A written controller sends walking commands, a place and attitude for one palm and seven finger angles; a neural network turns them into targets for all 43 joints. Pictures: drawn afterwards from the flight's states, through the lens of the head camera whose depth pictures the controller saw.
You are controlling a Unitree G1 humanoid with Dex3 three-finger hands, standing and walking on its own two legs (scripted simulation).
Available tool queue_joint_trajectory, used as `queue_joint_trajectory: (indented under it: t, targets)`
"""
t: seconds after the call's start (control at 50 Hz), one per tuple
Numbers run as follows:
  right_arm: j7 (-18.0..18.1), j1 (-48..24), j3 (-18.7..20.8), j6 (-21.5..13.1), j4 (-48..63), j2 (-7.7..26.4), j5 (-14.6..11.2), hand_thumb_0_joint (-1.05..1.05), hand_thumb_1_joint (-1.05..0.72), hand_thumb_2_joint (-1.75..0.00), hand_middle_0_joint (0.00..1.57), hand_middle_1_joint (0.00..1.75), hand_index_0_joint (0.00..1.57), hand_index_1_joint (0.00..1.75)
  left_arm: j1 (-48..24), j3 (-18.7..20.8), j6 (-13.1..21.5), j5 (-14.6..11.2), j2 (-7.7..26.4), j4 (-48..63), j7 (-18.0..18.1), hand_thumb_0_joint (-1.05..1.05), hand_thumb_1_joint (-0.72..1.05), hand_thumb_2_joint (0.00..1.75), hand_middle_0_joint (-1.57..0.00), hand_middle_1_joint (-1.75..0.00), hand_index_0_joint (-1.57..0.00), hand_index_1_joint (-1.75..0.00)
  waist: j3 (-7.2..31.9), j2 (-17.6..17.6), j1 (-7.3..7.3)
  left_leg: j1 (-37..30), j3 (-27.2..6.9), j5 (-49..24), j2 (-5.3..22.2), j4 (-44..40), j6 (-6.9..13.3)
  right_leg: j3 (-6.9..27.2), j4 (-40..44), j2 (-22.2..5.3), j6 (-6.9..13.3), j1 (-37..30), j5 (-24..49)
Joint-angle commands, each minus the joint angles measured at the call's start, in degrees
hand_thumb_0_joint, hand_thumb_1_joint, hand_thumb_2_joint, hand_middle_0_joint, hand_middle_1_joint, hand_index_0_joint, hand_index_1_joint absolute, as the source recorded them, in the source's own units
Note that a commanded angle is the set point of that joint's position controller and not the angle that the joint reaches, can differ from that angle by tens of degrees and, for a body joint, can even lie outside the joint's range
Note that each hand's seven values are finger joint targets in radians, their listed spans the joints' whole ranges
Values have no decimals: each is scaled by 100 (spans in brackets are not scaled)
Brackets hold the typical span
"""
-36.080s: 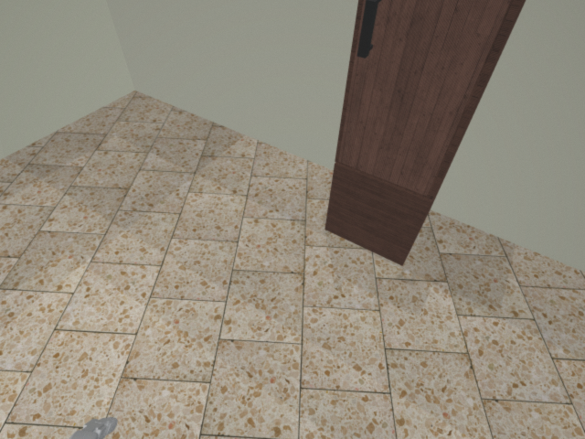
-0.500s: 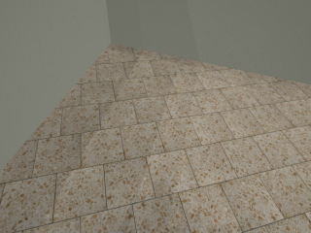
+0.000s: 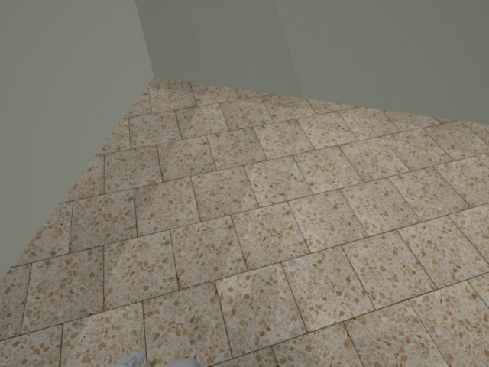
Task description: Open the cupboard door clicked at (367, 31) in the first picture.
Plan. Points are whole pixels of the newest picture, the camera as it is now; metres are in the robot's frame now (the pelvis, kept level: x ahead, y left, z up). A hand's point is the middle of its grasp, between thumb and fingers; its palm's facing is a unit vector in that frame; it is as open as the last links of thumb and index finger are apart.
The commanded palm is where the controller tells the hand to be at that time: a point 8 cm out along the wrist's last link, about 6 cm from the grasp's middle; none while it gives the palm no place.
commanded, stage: turn to face it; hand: left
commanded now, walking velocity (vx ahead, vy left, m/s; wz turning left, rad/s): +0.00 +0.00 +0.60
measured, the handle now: out of the picture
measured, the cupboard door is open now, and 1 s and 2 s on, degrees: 49 49 49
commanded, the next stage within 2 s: none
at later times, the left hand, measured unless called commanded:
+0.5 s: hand out of the picture +0.11 +0.24 -0.16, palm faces +0.31 -0.92 -0.24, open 7.4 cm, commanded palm none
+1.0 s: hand out of the picture +0.01 +0.15 -0.19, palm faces +0.60 -0.77 -0.20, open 7.4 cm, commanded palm none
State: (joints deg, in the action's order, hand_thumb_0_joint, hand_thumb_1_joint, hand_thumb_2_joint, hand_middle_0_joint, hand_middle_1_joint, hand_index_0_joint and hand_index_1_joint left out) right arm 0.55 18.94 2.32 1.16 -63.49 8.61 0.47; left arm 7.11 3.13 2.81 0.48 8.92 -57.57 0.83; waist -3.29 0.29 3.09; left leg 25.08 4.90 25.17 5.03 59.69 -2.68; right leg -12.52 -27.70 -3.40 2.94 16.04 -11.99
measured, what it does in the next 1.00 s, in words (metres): steps on the spot, turning left: left foot, then right foot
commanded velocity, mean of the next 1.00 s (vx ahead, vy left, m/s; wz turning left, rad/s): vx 0.00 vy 0.00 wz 0.60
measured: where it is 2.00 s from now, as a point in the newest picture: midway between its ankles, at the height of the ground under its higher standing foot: outside the picture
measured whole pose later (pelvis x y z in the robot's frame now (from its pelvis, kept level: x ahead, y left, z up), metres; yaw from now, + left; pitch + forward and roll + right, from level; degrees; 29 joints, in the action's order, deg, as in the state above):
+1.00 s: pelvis +0.10 -0.03 -0.02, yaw +36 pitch +1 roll +1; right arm -1.7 4.9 3.8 2.8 -51.4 14.2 0.7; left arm 14.8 3.1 -1.3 0.7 12.6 -53.3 0.2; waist -6.0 3.3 -0.4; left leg 18.7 5.6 14.7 0.5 34.3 -0.8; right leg -12.8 -40.7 -9.7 -3.2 15.1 -24.1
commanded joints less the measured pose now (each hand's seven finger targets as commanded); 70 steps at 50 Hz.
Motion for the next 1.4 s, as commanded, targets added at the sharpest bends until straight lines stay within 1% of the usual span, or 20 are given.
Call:
queue_joint_trajectory:
  t: [0.0, 0.14, 0.18, 0.22, 0.34, 0.54, 0.56, 0.6, 0.72, 0.82, 0.92, 0.94, 0.96, 0.98, 1.08, 1.28, 1.32, 1.34, 1.36, 1.38]
  targets:
    - [-57, 173, 20, -28, 366, 72, 17, 0, -90, -90, 20, 30, 20, 30, 563, 108, 4, 57, 802, 46, 59, 0, 90, 90, -20, -30, -20, -30, 517, 546, -198, 25, 55, -368, 143, -652, -77, 599, 1072, -1706, 451, -619, 2667]
    - [-132, -95, 111, -29, 802, 452, 81, 0, -90, -90, 20, 30, 20, 30, 408, 252, -168, 47, 999, 274, 30, 0, 90, 90, -20, -30, -20, -30, 456, 370, -126, -970, 275, -1339, -22, -2824, 48, 133, -20, -1655, 11, -322, 999]
    - [-62, 401, 317, -105, 845, 1410, 155, 0, -90, -90, 20, 30, 20, 30, 484, 194, -256, -41, 607, 532, -11, 0, 90, 90, -20, -30, -20, -30, 757, -2196, 111, -2022, -2513, -4009, 1749, -3858, 1135, -125, -2188, -472, -761, 1319, -2106]
    - [67, 389, 375, -73, 878, 1631, 146, 0, -90, -90, 20, 30, 20, 30, -156, 173, -325, 37, 728, 876, -12, 0, 90, 90, -20, -30, -20, -30, 747, -1213, 182, -1737, -2710, -3530, 2071, -4013, 1686, 1064, -3693, -302, -693, 1629, -2337]
    - [131, -323, 293, -186, 1141, 1408, 86, 0, -90, -90, 20, 30, 20, 30, 164, 203, -412, 54, 733, 648, -48, 0, 90, 90, -20, -30, -20, -30, 874, -728, -204, -1823, -1634, -3841, 1015, -3890, 1055, 1255, -3673, -159, -860, 1639, -993]
    - [7, -872, 477, 19, 1397, 1618, 100, 0, -90, -90, 20, 30, 20, 30, 481, 192, -390, 10, 872, 807, -16, 0, 90, 90, -20, -30, -20, -30, 664, -1077, -329, -771, -2118, -2371, 593, -3686, 924, 961, -638, 308, -730, -185, -705]
    - [-2, -996, 478, 29, 1462, 1549, 57, 0, -90, -90, 20, 30, 20, 30, 742, 229, -343, 8, 984, 763, 6, 0, 90, 90, -20, -30, -20, -30, 735, -744, -478, -391, -2032, -2093, 387, -3393, 732, 1007, 218, 216, -691, -838, -189]
    - [-78, -1126, 391, 49, 1723, 905, -11, 0, -90, -90, 20, 30, 20, 30, 971, 404, -257, 151, 1961, 811, 92, 0, 90, 90, -20, -30, -20, -30, 557, 1997, -678, 1193, -506, 757, -933, -972, -55, 3489, 1631, -2323, 246, -1413, -346]
    - [-210, -1123, 339, 168, 1486, 912, 35, 0, -90, -90, 20, 30, 20, 30, 376, 152, -204, 70, 1197, 965, 97, 0, 90, 90, -20, -30, -20, -30, 358, 1380, -232, 937, -376, -23, -262, 486, -185, 1261, 729, -1446, 226, -1048, 2531]
    - [-249, -1665, 205, 128, 1608, 726, 8, 0, -90, -90, 20, 30, 20, 30, 1038, 249, -196, 105, 1510, 743, 82, 0, 90, 90, -20, -30, -20, -30, 505, 936, -594, 378, 135, 42, -392, -1303, -156, 1028, 269, -1658, 256, -1635, 3545]
    - [-211, -1120, 242, 62, 1550, 979, 23, 0, -90, -90, 20, 30, 20, 30, 801, 314, -228, 56, 1582, 766, 22, 0, 90, 90, -20, -30, -20, -30, 692, 964, -226, -1159, 259, -1115, -510, -3035, 66, 519, -658, -1607, -138, -907, 3060]
    - [-188, -698, 335, 13, 1444, 1323, 53, 0, -90, -90, 20, 30, 20, 30, 718, 299, -250, 23, 1443, 854, 5, 0, 90, 90, -20, -30, -20, -30, 993, 193, 21, -2195, -350, -2265, 16, -3457, 302, 276, -1555, -1398, -430, -102, 2093]
    - [-137, -259, 518, -25, 1394, 2004, 91, 0, -90, -90, 20, 30, 20, 30, 596, 197, -285, -26, 1022, 1092, -39, 0, 90, 90, -20, -30, -20, -30, 1190, -1725, 267, -3041, -2622, -4434, 1653, -3633, 1197, 136, -2951, -491, -905, 1532, -1812]
    - [-71, 69, 554, 24, 1255, 2190, 60, 0, -90, -90, 20, 30, 20, 30, 174, 163, -373, 31, 1019, 1254, 11, 0, 90, 90, -20, -30, -20, -30, 1235, -1495, 387, -2877, -2859, -5169, 2036, -3647, 1723, 895, -3745, -327, -829, 1840, -2763]
    - [53, -959, 361, -52, 1517, 1607, 81, 0, -90, -90, 20, 30, 20, 30, 276, 233, -480, 71, 1017, 978, -39, 0, 90, 90, -20, -30, -20, -30, 559, -1084, -164, -1551, -1911, -2851, 912, -3997, 1130, 1316, -3788, -282, -791, 1581, -1195]
    - [-12, -1085, 480, 54, 1577, 1673, 108, 0, -90, -90, 20, 30, 20, 30, 485, 208, -408, 23, 930, 1036, -19, 0, 90, 90, -20, -30, -20, -30, 561, -1026, -328, -680, -2370, -1988, 515, -3780, 993, 1019, -873, 307, -682, -154, -820]
    - [-44, -1230, 458, 72, 1680, 1377, 33, 0, -90, -90, 20, 30, 20, 30, 965, 309, -325, 47, 1270, 956, 37, 0, 90, 90, -20, -30, -20, -30, 684, -285, -609, 305, -2096, -1127, -17, -3037, 575, 1537, 723, -233, -509, -1458, -503]
    - [-70, -1152, 407, 73, 1787, 976, -5, 0, -90, -90, 20, 30, 20, 30, 1033, 426, -279, 142, 1803, 977, 91, 0, 90, 90, -20, -30, -20, -30, 618, 1485, -661, 1274, -1017, 230, -823, -1663, 99, 3172, 1468, -1770, 58, -1815, -1067]
    - [-106, -1292, 424, 76, 1825, 1136, 34, 0, -90, -90, 20, 30, 20, 30, 832, 383, -293, 121, 1944, 1073, 110, 0, 90, 90, -20, -30, -20, -30, 429, 1750, -670, 1144, -765, 950, -742, -119, 62, 3627, 1676, -2600, 501, -893, -870]
    - [-155, -1175, 426, 108, 1776, 1152, 72, 0, -90, -90, 20, 30, 20, 30, 430, 300, -303, 87, 1687, 1164, 105, 0, 90, 90, -20, -30, -20, -30, 220, 1182, -420, 996, -943, 578, -509, 559, 103, 3009, 1600, -2306, 575, -391, -946]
